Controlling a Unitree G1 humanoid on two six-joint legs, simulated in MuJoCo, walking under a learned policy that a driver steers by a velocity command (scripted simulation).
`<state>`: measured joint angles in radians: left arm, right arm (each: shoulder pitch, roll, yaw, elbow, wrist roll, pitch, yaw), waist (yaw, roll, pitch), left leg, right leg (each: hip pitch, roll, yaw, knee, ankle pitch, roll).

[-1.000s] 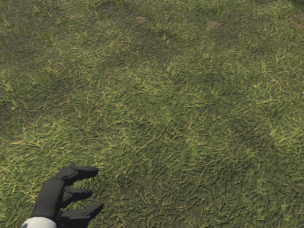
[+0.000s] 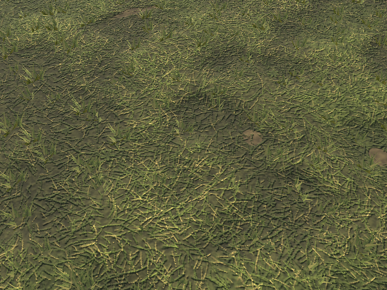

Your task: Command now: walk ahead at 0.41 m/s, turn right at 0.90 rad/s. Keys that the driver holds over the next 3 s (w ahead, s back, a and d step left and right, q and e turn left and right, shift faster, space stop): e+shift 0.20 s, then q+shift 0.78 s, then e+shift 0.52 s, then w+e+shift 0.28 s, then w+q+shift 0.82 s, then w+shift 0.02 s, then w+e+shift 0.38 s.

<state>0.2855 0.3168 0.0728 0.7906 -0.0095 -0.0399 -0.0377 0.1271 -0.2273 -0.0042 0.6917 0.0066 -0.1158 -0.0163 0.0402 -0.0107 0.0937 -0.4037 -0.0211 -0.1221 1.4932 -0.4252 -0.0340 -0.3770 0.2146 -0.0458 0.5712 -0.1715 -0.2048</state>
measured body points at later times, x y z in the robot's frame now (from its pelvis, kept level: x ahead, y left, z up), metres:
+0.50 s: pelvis +0.21 +0.05 +0.02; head +0.25 +0.03 +0.46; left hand +0.47 +0.25 -0.07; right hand +0.26 -0.23 -0.10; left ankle +0.36 +0.12 -0.71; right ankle +0.18 -0.07 -0.69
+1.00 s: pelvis +0.25 +0.06 +0.01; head +0.29 +0.08 +0.46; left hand +0.32 +0.38 -0.09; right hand +0.51 -0.15 -0.06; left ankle +0.25 +0.19 -0.71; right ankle +0.22 -0.07 -0.71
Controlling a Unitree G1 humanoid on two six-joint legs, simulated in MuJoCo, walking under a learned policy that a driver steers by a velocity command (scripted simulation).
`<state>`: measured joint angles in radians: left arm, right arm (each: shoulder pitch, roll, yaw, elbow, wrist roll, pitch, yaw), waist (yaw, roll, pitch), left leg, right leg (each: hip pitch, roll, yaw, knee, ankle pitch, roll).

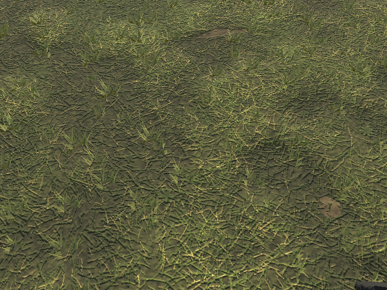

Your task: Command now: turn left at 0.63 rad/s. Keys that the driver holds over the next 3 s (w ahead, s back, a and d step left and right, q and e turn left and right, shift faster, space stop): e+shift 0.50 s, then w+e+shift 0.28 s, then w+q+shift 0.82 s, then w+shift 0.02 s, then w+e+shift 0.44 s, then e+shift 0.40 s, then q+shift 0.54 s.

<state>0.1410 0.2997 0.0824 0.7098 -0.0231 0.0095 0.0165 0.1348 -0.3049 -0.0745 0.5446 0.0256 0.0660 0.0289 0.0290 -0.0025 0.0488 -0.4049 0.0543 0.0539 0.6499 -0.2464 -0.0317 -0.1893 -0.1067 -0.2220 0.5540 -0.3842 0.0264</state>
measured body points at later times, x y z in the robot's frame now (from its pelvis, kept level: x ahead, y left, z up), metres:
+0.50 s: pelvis +0.02 -0.01 -0.01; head +0.05 -0.05 +0.44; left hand +0.20 +0.25 -0.09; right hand +0.15 -0.31 -0.12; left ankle +0.03 +0.12 -0.72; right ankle +0.00 -0.10 -0.73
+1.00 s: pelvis +0.23 -0.08 +0.00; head +0.24 -0.09 +0.45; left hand +0.39 +0.17 -0.11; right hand +0.27 -0.40 -0.09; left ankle +0.35 -0.04 -0.73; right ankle +0.00 -0.10 -0.73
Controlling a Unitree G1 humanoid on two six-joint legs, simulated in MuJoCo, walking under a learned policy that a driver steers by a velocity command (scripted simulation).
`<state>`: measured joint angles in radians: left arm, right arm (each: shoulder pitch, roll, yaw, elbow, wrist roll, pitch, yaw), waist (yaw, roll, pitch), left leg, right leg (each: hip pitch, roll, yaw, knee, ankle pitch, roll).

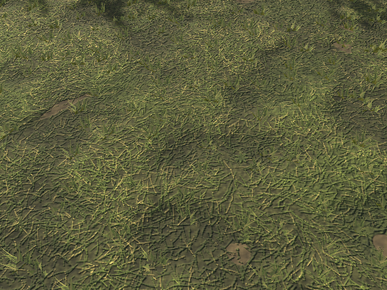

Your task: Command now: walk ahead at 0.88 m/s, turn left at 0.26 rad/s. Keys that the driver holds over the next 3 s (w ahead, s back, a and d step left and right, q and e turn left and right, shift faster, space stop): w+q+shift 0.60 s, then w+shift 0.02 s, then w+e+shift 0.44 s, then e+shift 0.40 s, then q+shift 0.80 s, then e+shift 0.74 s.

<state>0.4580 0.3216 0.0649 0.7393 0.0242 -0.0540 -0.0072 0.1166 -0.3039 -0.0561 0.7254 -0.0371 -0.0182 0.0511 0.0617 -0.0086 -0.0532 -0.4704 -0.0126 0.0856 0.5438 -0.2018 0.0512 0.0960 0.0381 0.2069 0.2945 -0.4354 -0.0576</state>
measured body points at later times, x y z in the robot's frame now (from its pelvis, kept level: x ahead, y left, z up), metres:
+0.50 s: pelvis +0.42 +0.08 -0.01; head +0.47 +0.09 +0.44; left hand +0.58 +0.37 -0.07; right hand +0.49 -0.21 -0.13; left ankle +0.15 +0.09 -0.63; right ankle +0.57 +0.00 -0.73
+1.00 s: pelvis +0.83 +0.33 +0.01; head +0.85 +0.35 +0.46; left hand +0.71 +0.57 -0.13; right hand +1.06 +0.15 -0.10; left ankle +0.80 +0.41 -0.72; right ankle +0.80 +0.13 -0.61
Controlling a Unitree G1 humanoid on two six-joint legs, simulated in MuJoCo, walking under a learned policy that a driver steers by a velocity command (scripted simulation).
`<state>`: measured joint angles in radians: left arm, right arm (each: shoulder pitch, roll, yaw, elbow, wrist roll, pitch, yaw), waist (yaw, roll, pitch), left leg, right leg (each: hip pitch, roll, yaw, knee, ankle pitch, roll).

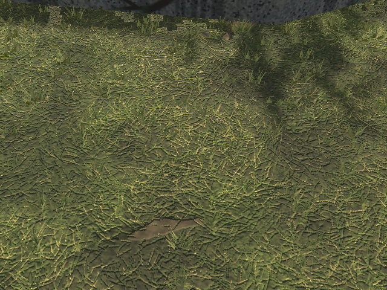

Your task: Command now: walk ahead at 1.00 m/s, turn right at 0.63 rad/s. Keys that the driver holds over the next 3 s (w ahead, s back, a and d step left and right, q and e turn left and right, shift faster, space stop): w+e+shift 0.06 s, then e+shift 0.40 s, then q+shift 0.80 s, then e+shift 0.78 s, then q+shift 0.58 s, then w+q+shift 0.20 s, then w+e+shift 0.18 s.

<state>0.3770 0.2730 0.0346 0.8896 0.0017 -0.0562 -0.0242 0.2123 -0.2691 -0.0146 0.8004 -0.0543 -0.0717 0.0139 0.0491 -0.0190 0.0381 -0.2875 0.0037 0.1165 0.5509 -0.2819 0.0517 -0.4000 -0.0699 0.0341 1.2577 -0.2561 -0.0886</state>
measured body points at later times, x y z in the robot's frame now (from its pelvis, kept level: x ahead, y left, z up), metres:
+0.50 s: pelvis +0.37 -0.03 +0.00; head +0.42 -0.06 +0.44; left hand +0.61 +0.18 -0.10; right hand +0.50 -0.35 -0.06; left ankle +0.53 +0.13 -0.65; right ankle +0.42 -0.07 -0.73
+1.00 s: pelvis +0.53 -0.03 +0.01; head +0.58 -0.03 +0.45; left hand +0.78 +0.17 -0.09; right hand +0.57 -0.34 -0.09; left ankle +0.62 +0.04 -0.73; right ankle +0.50 -0.17 -0.69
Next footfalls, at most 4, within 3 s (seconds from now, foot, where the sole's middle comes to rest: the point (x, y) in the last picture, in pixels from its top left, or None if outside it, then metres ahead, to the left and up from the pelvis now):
0.26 right None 0.46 -0.08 -0.77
0.74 left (200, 239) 0.65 0.02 -0.77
1.14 right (256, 256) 0.60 -0.18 -0.77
1.54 left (184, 261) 0.57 0.08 -0.77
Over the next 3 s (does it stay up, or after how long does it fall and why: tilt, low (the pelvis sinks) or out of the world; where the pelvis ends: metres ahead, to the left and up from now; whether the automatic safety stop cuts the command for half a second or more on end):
stays up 0.71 -0.12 0.00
